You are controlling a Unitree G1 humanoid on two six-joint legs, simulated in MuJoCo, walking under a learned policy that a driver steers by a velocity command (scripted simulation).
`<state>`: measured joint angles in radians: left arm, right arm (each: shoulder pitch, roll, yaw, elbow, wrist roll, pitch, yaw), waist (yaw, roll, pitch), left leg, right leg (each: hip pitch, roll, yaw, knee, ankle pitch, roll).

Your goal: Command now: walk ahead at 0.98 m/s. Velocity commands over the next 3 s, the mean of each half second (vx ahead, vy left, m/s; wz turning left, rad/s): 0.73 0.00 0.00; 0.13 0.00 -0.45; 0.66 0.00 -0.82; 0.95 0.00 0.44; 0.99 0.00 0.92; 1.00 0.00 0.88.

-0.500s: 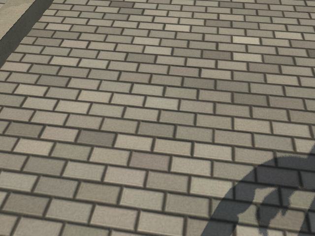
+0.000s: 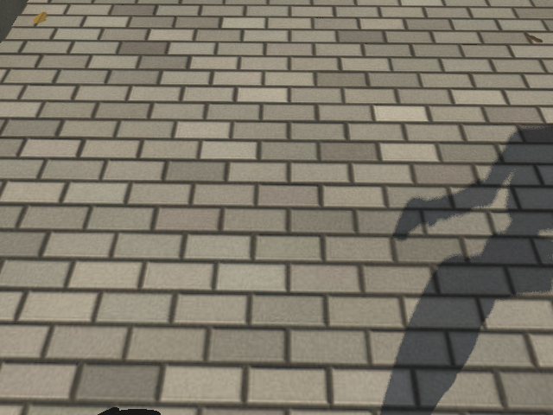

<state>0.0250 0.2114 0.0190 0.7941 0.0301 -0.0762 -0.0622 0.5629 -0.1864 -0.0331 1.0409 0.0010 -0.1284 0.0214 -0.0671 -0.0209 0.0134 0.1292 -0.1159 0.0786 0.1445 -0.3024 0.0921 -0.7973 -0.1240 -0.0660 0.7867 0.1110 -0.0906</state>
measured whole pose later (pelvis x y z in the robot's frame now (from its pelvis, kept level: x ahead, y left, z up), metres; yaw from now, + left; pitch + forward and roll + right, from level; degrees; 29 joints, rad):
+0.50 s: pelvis +0.44 -0.01 +0.00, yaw -1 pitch +1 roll -1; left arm 0.43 0.20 0.01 1.03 -0.01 -0.12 0.02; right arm 0.00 -0.22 -0.01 0.79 0.01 -0.12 0.02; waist 0.09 0.03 0.07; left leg -0.64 0.01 0.00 0.53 0.19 0.05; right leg 0.04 0.09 -0.05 0.29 -0.34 -0.08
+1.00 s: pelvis +0.57 -0.01 +0.01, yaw -17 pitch +2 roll +1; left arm 0.19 0.27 0.09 0.79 -0.02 0.05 0.03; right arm 0.08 -0.29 -0.05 0.84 -0.01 0.00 -0.06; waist 0.01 0.01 0.03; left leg -0.31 0.06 0.25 0.36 -0.08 0.06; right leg -0.52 -0.10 -0.04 0.89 -0.32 0.03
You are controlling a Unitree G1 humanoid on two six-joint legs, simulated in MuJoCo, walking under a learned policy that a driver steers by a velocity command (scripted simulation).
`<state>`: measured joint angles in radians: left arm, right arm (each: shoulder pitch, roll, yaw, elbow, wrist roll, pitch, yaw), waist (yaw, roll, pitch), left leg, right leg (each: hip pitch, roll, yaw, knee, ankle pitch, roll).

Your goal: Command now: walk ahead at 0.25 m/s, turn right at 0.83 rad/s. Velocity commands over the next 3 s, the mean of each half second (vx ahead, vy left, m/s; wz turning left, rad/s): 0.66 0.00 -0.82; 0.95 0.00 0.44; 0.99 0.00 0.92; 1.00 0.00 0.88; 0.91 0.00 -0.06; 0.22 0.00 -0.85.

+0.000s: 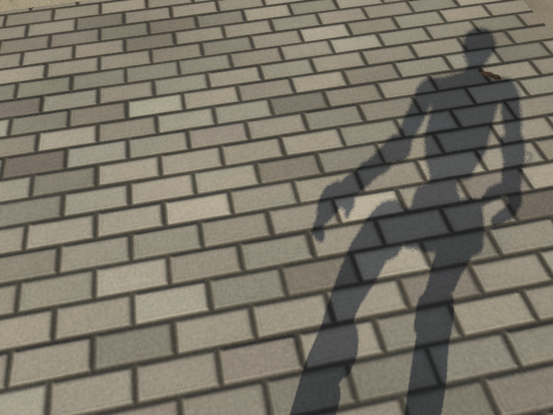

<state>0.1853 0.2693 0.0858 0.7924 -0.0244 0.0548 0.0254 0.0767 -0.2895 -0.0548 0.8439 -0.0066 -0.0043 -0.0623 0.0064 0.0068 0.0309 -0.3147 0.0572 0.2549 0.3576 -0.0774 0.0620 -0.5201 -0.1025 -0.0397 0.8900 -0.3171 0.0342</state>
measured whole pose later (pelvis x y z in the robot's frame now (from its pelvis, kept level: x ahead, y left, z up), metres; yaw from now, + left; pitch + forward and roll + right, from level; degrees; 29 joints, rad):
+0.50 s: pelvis +0.21 -0.08 -0.01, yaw -24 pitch +5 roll +2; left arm 0.56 0.26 0.08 0.89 0.01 -0.07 0.00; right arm -0.02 -0.28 -0.04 0.71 -0.03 -0.03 0.06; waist 0.12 0.02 -0.01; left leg -0.59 0.01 0.06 0.59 -0.13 0.00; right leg 0.16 0.01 0.26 0.19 -0.42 -0.07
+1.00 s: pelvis +0.60 -0.24 -0.02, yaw -7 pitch +3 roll +0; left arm -0.01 0.25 0.00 0.63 0.07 -0.10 0.00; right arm 0.47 -0.29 -0.08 0.88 0.02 -0.06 0.02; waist -0.11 0.03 0.02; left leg -0.17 -0.06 -0.15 1.01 -0.43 0.10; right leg -0.48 -0.03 -0.01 0.62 -0.18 0.02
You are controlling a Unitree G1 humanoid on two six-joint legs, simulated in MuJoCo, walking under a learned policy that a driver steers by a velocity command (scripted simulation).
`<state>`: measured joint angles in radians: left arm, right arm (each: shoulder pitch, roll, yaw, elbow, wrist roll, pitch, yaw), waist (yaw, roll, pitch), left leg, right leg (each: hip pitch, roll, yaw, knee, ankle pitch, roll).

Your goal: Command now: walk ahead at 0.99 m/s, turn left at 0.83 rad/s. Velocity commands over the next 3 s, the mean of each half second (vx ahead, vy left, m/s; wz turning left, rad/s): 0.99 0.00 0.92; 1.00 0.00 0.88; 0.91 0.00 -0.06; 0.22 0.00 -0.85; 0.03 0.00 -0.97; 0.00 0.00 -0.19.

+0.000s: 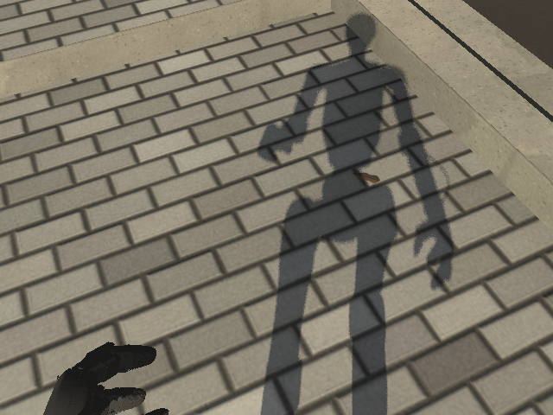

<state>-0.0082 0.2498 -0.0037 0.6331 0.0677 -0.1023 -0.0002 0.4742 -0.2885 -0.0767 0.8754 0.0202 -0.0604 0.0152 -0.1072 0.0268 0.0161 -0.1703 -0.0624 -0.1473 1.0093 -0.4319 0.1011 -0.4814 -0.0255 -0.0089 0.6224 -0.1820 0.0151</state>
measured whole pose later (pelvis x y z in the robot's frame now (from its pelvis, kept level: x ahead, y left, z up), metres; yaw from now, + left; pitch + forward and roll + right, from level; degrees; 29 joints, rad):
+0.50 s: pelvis +0.44 +0.09 -0.01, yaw +28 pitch +0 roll +1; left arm 0.23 0.23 0.00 0.73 0.05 -0.09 0.00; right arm 0.27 -0.34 -0.06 0.76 -0.02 0.01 0.02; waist 0.01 0.01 0.07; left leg -0.37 -0.20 0.06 0.66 -0.29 0.19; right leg -0.36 -0.08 0.05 1.41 -0.35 0.03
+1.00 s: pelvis +0.86 +0.28 +0.02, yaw +53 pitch +1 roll -2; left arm 0.38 0.33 0.06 0.80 0.04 -0.09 -0.01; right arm 0.15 -0.37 -0.05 0.68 -0.04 -0.02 0.05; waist 0.04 0.05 0.00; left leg -0.60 -0.02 -0.06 1.21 -0.27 0.10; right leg -0.16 0.00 -0.09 0.42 -0.28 0.01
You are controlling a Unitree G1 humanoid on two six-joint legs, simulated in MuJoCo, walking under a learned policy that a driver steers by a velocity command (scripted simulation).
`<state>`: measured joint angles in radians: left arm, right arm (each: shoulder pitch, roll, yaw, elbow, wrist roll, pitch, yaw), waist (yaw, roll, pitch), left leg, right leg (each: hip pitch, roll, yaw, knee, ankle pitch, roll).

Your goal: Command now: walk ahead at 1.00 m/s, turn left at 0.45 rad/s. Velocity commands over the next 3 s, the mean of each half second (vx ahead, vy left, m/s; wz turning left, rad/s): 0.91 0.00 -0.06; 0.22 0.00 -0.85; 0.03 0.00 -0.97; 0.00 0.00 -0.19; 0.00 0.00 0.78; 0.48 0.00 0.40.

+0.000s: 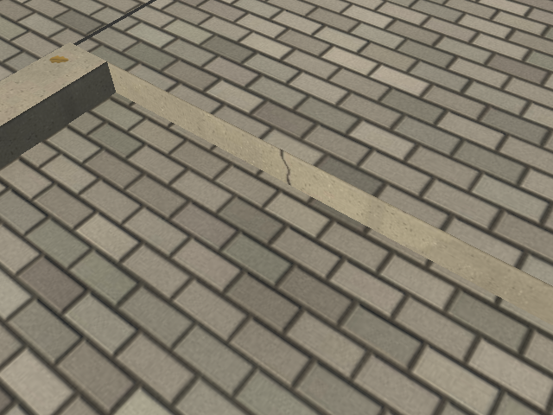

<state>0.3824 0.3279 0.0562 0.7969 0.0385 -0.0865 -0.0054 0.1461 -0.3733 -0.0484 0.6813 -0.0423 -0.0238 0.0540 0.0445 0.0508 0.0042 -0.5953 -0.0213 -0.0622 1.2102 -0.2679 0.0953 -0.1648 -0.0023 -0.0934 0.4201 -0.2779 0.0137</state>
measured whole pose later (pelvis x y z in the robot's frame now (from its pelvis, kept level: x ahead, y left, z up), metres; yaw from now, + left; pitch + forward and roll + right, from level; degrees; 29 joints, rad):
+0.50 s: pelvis +0.46 +0.04 +0.00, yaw -3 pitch +1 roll +1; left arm 0.19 0.30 0.04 0.78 0.02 -0.02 -0.04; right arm 0.40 -0.29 -0.03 0.87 -0.01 -0.11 0.00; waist -0.02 -0.04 0.06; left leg 0.00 -0.06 0.17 0.30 -0.30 0.08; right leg -0.70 -0.08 -0.03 1.00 -0.11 -0.04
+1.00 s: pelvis +0.71 +0.05 +0.00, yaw -30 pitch +1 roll +1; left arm 0.28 0.34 0.10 0.74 0.01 0.05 0.01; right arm 0.06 -0.28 0.00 0.66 -0.03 0.04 -0.04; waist 0.07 0.01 0.09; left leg -0.57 0.02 -0.18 0.89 -0.30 -0.07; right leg -0.32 0.24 0.25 0.46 -0.11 -0.11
